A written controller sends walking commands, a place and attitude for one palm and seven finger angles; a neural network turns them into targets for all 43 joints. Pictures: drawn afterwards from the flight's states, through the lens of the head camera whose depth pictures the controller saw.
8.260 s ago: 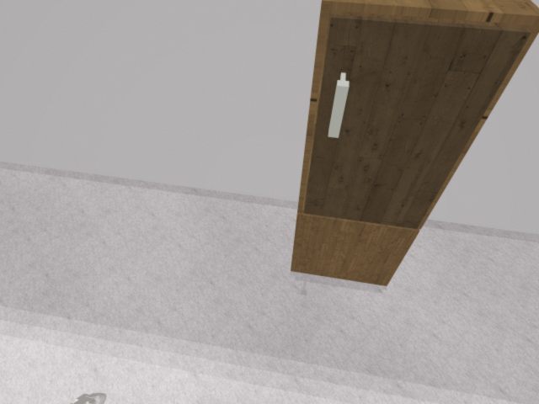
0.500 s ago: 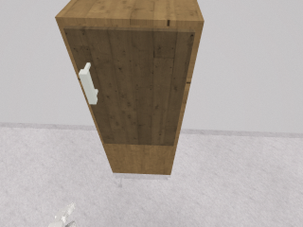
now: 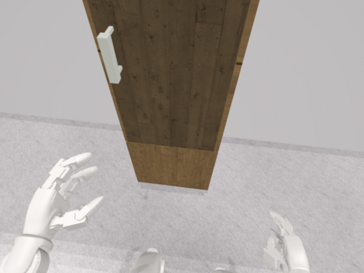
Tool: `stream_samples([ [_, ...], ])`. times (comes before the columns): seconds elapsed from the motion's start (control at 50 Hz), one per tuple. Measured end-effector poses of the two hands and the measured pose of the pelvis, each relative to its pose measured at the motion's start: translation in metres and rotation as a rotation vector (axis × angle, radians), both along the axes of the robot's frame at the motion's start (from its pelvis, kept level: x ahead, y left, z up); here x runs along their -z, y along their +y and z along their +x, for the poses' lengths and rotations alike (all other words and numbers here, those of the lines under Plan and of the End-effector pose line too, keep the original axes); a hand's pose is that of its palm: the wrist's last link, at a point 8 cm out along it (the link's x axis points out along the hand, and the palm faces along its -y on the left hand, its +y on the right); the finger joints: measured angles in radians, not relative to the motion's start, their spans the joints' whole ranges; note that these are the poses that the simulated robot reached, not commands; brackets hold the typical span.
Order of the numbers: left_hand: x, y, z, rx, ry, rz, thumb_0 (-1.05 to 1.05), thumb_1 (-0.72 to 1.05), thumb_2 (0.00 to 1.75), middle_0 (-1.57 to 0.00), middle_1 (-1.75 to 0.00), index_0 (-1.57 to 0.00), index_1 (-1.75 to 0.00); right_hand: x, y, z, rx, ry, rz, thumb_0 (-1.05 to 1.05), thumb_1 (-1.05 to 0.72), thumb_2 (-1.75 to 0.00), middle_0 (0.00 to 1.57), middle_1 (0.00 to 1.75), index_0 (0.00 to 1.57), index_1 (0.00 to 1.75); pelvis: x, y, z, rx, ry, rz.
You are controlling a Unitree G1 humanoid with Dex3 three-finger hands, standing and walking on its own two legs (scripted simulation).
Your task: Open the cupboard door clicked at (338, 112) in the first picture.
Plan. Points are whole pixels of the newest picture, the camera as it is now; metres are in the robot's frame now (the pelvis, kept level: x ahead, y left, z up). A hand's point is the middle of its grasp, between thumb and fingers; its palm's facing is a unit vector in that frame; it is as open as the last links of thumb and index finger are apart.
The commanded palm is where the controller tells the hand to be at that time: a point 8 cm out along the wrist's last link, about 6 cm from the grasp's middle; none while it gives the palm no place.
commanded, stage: raise the hand with hooked fingers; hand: left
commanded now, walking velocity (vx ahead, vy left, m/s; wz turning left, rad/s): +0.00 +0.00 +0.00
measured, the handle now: (112, 55) +0.59 +0.24 +0.15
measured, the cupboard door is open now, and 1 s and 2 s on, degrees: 0 0 0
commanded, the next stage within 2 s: move the hooked fingers beside the handle in 1.48 s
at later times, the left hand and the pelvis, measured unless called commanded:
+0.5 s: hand (57, 166) +0.28 +0.27 +0.11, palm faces -0.01 -1.00 -0.05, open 12.8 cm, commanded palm +0.25 +0.32 +0.12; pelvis +0.02 +0.04 +0.04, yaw -2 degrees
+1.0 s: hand (27, 128) +0.32 +0.31 +0.16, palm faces +0.02 -1.00 -0.05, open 14.0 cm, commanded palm +0.28 +0.36 +0.17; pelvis +0.02 +0.04 +0.05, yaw -1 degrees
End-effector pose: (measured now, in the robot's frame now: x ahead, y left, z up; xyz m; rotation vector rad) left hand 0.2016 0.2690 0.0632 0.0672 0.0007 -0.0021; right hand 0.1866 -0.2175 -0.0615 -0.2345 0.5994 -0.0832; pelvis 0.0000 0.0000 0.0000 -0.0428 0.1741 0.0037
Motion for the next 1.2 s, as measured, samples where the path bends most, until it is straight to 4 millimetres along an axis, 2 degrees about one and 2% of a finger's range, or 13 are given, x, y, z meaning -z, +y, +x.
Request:
stream_samples([
  [0.06,-0.005,0.005,0.017,0.038,0.045,-0.011,0.01,0.3,0.65,-0.24,-0.68,-0.24,-0.68,0.008,0.001,-0.024,0.037,0.072,0.019,0.02,-0.9,-0.9,0.21,0.3,0.2,0.3,-0.006,0.002,0.001,0.007,-0.005,0.003],
  [0.14,-0.013,0.016,0.03,0.026,0.083,-0.025,0.01,0.21,0.61,-0.25,-0.74,-0.25,-0.74,0.008,-0.005,-0.053,0.102,0.134,0.021,0.02,-0.9,-0.9,0.21,0.3,0.2,0.3,-0.016,0.008,0.005,0.025,-0.01,0.013],
  [0.2,-0.02,0.024,0.035,0.01,0.071,-0.023,0.01,0.14,0.58,-0.25,-0.79,-0.25,-0.79,0.003,-0.012,-0.066,0.135,0.157,-0.002,0.02,-0.9,-0.9,0.21,0.3,0.2,0.3,-0.021,0.013,0.008,0.035,-0.014,0.016],
  [0.26,-0.025,0.029,0.038,0.006,0.053,-0.019,0.01,0.07,0.55,-0.26,-0.83,-0.26,-0.83,-0.003,-0.018,-0.072,0.153,0.163,-0.032,0.02,-0.9,-0.9,0.21,0.3,0.2,0.3,-0.025,0.02,0.011,0.039,-0.017,0.016],
  [0.34,-0.029,0.036,0.042,0.012,0.039,-0.02,0.01,-0.02,0.51,-0.26,-0.89,-0.26,-0.89,-0.013,-0.021,-0.067,0.159,0.143,-0.065,0.02,-0.91,-0.9,0.21,0.3,0.2,0.3,-0.028,0.028,0.013,0.039,-0.026,0.013],
  [0.42,-0.036,0.043,0.048,0.013,0.021,-0.022,0.0,-0.12,0.47,-0.27,-0.95,-0.27,-0.95,-0.026,-0.014,-0.05,0.142,0.095,-0.078,0.02,-0.91,-0.9,0.2,0.3,0.2,0.3,-0.032,0.034,0.016,0.036,-0.041,0.009],
  [0.58,-0.057,0.063,0.061,-0.006,0.0,-0.022,0.0,-0.3,0.39,-0.28,-1.07,-0.28,-1.07,-0.044,0.018,-0.011,0.071,-0.001,-0.04,0.02,-0.91,-0.9,0.2,0.3,0.2,0.3,-0.04,0.044,0.02,0.027,-0.074,0.002],
  [0.7,-0.071,0.077,0.07,-0.014,0.007,-0.024,0.0,-0.42,0.34,-0.29,-1.15,-0.29,-1.15,-0.049,0.039,0.003,0.024,-0.017,-0.01,0.02,-0.9,-0.9,0.21,0.3,0.2,0.3,-0.045,0.048,0.021,0.021,-0.094,0.001],
  [0.82,-0.086,0.089,0.078,-0.019,0.001,-0.023,-0.01,-0.48,0.31,-0.3,-1.18,-0.3,-1.18,-0.049,0.043,0.0,0.014,0.007,-0.005,0.02,-0.9,-0.9,0.21,0.3,0.2,0.3,-0.05,0.048,0.021,0.017,-0.111,0.002],
  [1.0,-0.104,0.098,0.092,-0.019,0.003,-0.022,-0.01,-0.5,0.3,-0.3,-1.2,-0.3,-1.2,-0.047,0.023,-0.021,0.056,0.064,-0.033,0.02,-0.9,-0.9,0.21,0.3,0.2,0.3,-0.055,0.043,0.02,0.017,-0.128,0.007],
  [1.08,-0.108,0.097,0.098,-0.011,0.004,-0.032,-0.01,-0.5,0.3,-0.3,-1.2,-0.3,-1.2,-0.047,0.012,-0.03,0.08,0.078,-0.04,0.02,-0.9,-0.9,0.21,0.3,0.2,0.3,-0.057,0.039,0.02,0.022,-0.128,0.01],
  [1.2,-0.101,0.084,0.099,0.005,0.029,-0.042,-0.01,-0.5,0.3,-0.3,-1.2,-0.3,-1.2,-0.047,-0.001,-0.037,0.1,0.085,-0.044,0.02,-0.9,-0.9,0.21,0.3,0.2,0.3,-0.057,0.033,0.02,0.03,-0.124,0.015],
])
